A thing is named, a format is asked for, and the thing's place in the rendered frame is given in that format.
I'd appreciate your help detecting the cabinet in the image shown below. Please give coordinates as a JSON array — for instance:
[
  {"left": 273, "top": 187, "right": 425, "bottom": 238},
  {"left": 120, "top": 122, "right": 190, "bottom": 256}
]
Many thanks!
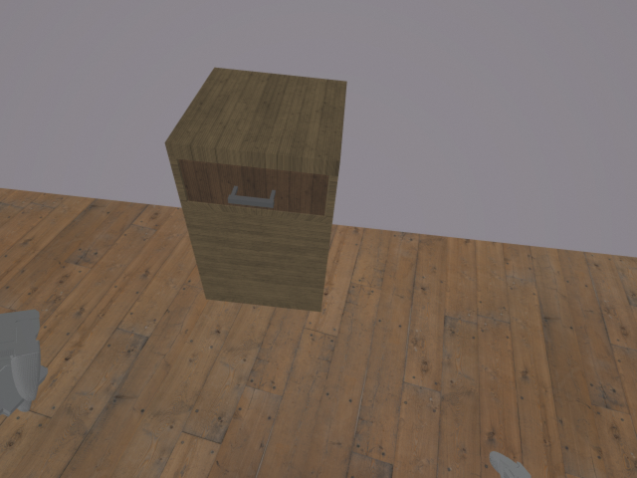
[{"left": 165, "top": 68, "right": 347, "bottom": 312}]

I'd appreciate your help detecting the drawer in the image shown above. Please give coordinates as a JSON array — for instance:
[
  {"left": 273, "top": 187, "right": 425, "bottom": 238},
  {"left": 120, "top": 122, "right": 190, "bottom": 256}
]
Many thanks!
[{"left": 179, "top": 159, "right": 329, "bottom": 215}]

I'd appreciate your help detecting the handle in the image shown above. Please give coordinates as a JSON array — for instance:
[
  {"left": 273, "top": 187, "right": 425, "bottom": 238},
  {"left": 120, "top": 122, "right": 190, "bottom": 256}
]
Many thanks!
[{"left": 228, "top": 186, "right": 276, "bottom": 208}]

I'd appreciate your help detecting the robot right hand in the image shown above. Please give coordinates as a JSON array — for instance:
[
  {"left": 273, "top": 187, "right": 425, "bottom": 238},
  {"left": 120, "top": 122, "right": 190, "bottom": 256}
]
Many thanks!
[{"left": 490, "top": 451, "right": 531, "bottom": 478}]

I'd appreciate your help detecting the robot left hand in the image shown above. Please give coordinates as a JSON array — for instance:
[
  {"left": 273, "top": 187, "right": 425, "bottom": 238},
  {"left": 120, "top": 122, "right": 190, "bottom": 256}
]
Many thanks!
[{"left": 0, "top": 310, "right": 48, "bottom": 417}]

